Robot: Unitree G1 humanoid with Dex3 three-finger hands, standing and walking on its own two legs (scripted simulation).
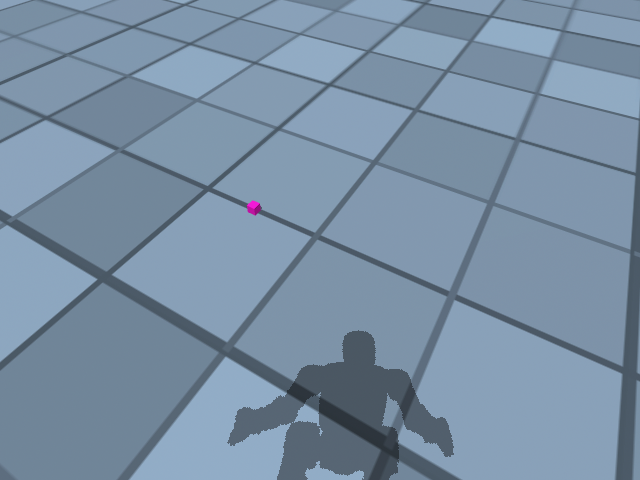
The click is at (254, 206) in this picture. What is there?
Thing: cube
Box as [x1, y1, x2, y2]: [247, 200, 260, 215]
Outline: 252,200 247,205 247,209 249,212 255,215 260,210 259,203
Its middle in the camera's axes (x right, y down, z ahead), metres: -0.30 -0.17 +1.77
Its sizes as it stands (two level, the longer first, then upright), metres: 0.042 0.042 0.042
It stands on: the floor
